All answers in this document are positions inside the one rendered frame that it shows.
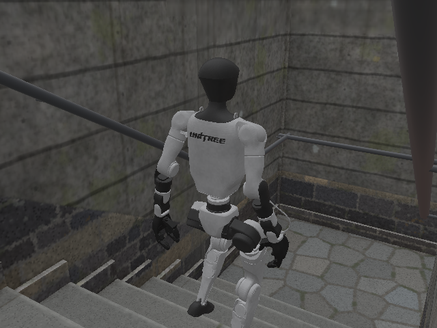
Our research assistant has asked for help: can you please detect stairs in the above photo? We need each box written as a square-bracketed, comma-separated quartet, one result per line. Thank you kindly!
[0, 275, 352, 328]

